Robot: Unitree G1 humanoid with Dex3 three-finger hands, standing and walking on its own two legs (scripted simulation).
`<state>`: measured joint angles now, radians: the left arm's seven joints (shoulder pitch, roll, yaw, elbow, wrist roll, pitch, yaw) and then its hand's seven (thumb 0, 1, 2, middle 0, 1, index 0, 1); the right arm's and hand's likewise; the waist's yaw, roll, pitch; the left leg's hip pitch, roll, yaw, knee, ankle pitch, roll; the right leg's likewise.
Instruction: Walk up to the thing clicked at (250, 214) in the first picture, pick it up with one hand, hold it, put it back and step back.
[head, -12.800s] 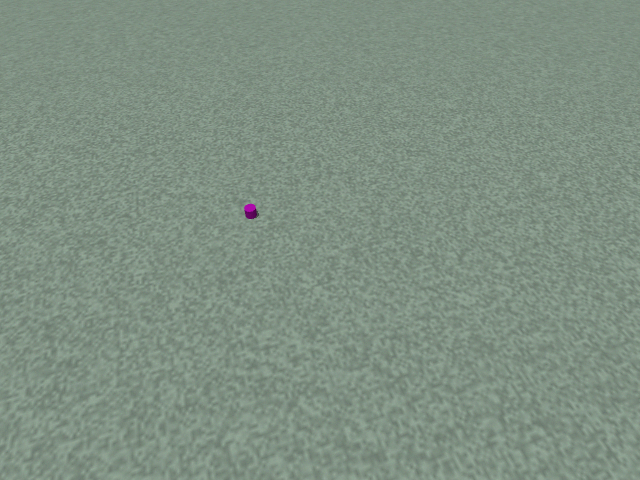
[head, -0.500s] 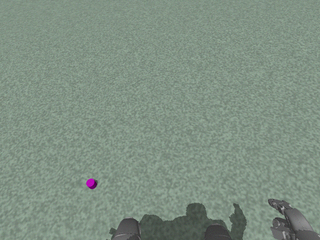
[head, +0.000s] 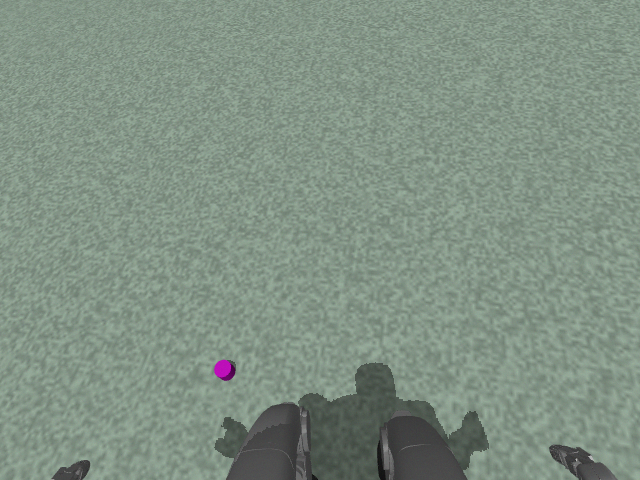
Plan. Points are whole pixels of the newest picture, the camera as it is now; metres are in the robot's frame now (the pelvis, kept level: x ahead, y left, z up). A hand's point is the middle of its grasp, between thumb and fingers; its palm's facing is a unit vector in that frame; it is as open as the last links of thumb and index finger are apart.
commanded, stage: walk up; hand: left
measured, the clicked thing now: (224, 370) +0.43 +0.34 -0.71
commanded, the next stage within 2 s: none
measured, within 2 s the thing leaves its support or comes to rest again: neither
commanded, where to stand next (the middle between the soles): -0.03 +0.27 m, yaw -23 degrees
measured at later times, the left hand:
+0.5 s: hand out of the picture +0.06 +0.56 -0.13, palm faces -0.23 -0.83 -0.50, open 7.4 cm
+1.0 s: hand out of the picture +0.08 +0.66 -0.14, palm faces -0.40 -0.80 -0.45, open 7.4 cm
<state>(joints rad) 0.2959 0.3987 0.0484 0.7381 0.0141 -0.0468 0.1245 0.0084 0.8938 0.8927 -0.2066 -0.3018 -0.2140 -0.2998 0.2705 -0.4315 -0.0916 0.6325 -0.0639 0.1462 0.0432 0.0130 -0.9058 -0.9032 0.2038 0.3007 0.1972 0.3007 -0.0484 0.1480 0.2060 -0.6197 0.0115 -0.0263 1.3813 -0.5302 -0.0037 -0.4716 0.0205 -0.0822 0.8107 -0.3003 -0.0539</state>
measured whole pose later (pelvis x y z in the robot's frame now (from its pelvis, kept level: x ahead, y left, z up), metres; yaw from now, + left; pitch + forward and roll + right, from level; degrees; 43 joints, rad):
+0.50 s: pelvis -0.08 +0.28 +0.01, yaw -13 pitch -1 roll -3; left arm 0.26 0.46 0.07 0.85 -0.02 0.00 0.11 0.01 0.90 0.89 -0.20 -0.30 -0.21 -0.30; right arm 0.30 -0.36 -0.06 0.72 -0.06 0.09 0.04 0.01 -0.90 -0.90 0.21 0.30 0.20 0.30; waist -0.06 0.01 0.17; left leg -0.40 0.02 0.11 0.81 -0.40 0.08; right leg -0.62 0.09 0.05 1.26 -0.43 -0.02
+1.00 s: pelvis -0.12 +0.42 +0.01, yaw -24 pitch -2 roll +1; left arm 0.25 0.48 0.12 0.89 0.08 0.07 -0.01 0.02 0.90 0.89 -0.20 -0.30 -0.21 -0.30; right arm 0.41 -0.44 -0.09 0.78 -0.01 -0.07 0.00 0.00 -0.90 -0.90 0.21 0.30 0.20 0.30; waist -0.03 -0.08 0.03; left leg -0.18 0.07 -0.12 0.67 -0.51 -0.09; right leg -0.40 -0.05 0.10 0.88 -0.50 -0.09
